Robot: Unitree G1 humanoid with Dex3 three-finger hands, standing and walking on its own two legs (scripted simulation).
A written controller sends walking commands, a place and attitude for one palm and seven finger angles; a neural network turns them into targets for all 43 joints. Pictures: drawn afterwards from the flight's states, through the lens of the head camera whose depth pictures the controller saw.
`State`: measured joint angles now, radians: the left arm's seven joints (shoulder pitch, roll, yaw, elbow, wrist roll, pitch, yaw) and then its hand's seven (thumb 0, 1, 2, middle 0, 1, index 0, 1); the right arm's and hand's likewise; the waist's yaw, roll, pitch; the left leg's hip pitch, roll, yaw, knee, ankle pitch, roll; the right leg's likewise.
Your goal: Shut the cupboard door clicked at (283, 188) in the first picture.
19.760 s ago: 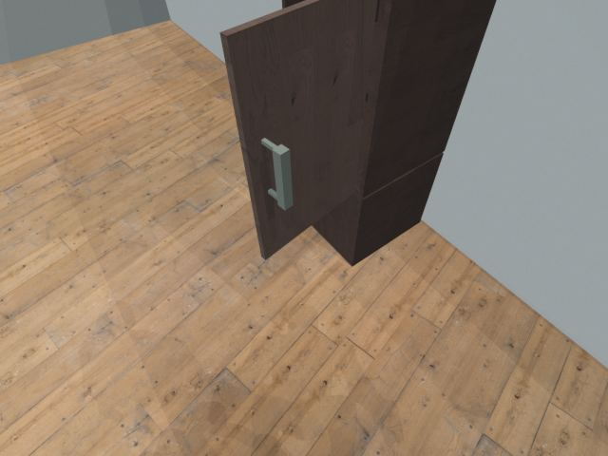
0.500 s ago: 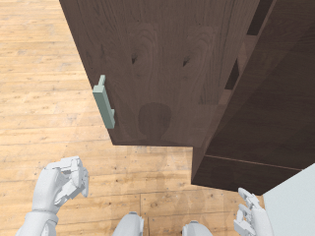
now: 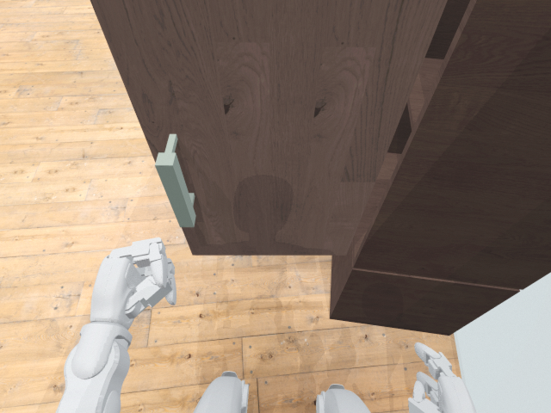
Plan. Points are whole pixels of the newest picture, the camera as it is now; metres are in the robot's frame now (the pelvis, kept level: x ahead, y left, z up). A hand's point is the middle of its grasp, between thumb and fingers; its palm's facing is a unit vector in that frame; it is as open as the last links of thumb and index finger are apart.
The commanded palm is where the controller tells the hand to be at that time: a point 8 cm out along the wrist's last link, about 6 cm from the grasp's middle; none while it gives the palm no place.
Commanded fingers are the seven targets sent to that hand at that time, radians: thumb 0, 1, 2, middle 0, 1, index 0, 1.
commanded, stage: bring the fist close to the handle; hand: left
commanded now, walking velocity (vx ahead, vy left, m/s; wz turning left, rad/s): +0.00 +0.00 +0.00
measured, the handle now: (180, 183) +0.45 +0.18 +0.05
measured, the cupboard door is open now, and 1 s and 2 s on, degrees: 98 98 83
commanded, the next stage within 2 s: push the door shut along its arc in 0.90 s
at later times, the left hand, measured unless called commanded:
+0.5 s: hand (199, 241) +0.34 +0.13 +0.05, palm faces -0.01 -1.00 -0.02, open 3.1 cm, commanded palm +0.32 +0.19 +0.06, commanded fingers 0.00 0.90 0.90 -1.30 -1.50 -1.30 -1.50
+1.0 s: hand (196, 240) +0.34 +0.13 +0.05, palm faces +0.01 -1.00 -0.02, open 3.1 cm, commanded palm +0.32 +0.19 +0.06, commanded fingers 0.00 0.90 0.90 -1.30 -1.50 -1.30 -1.50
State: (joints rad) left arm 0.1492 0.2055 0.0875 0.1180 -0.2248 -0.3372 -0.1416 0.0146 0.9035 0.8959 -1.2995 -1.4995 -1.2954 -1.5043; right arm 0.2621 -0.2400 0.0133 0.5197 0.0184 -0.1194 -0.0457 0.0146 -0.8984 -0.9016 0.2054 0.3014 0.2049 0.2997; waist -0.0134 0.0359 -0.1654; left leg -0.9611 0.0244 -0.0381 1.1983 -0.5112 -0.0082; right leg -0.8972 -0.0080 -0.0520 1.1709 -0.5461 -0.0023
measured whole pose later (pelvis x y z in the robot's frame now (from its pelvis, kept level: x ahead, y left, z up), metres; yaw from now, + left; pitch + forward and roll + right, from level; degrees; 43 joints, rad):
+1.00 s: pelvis +0.00 -0.01 +0.01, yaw +0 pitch +16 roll -1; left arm -0.16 0.17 0.09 0.45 -0.17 -0.43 -0.07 0.01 0.90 0.90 -1.30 -1.50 -1.30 -1.50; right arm 0.24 -0.24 -0.01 0.59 0.01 -0.03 -0.03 0.01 -0.90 -0.90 0.20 0.30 0.20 0.30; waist -0.03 0.02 -0.14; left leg -0.94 0.03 -0.02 1.15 -0.49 -0.02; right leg -0.90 -0.01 -0.03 1.15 -0.53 -0.01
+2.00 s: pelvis -0.03 +0.01 -0.02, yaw -1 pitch +22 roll -2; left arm -0.88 0.36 0.18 1.13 -0.13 -0.41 -0.26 0.01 0.90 0.90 -1.30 -1.50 -1.30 -1.50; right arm 0.31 -0.27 0.02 0.67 0.01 -0.05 -0.02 0.01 -0.90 -0.90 0.21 0.30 0.21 0.30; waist -0.14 0.03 -0.14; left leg -1.17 0.02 -0.03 1.26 -0.47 0.00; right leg -1.11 -0.01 -0.04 1.23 -0.50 0.00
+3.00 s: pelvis -0.03 +0.01 -0.05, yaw -3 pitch +30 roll -5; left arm -1.34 0.54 0.16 1.31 -0.03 -0.21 -0.38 0.01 0.98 1.01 -1.30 -1.50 -1.29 -1.50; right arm 0.35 -0.26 0.05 0.69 -0.03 -0.09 -0.01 0.01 -0.90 -0.90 0.21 0.30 0.21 0.30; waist -0.26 0.05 -0.13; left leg -1.42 0.05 -0.06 1.40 -0.51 0.01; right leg -1.34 0.02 -0.06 1.34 -0.52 0.01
